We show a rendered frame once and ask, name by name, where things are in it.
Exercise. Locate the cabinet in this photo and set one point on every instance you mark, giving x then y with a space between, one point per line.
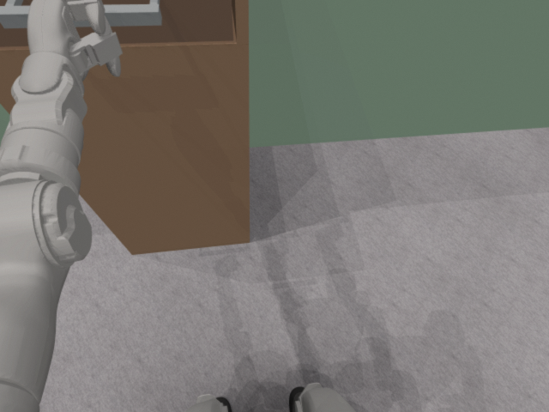
165 162

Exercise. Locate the right robot thigh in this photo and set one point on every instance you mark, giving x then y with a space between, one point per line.
322 400

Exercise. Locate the robot left hand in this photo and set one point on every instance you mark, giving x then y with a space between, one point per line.
50 28

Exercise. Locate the handle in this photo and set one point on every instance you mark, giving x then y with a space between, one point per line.
13 15

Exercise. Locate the left robot shin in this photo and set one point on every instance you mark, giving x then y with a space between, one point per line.
207 397

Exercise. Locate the drawer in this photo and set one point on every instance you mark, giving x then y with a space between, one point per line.
182 21

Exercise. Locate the left robot upper arm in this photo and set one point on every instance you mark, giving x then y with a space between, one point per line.
43 231

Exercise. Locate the left robot forearm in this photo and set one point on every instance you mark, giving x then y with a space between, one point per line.
44 137

